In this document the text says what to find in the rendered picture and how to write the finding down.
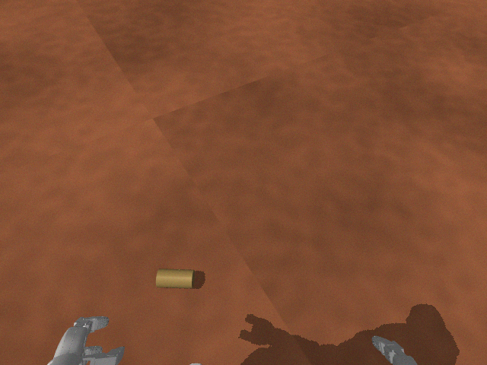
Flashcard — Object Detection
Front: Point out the left robot hand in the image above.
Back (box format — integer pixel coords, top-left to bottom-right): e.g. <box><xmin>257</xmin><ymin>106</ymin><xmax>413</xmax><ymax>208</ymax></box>
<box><xmin>54</xmin><ymin>316</ymin><xmax>125</xmax><ymax>365</ymax></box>

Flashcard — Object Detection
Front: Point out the right robot hand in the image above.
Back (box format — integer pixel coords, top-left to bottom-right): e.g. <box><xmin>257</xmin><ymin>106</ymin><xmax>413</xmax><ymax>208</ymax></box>
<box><xmin>372</xmin><ymin>336</ymin><xmax>418</xmax><ymax>365</ymax></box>

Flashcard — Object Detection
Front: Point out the can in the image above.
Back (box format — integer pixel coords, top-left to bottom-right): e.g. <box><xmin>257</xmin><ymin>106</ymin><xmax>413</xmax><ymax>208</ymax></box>
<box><xmin>156</xmin><ymin>268</ymin><xmax>195</xmax><ymax>288</ymax></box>

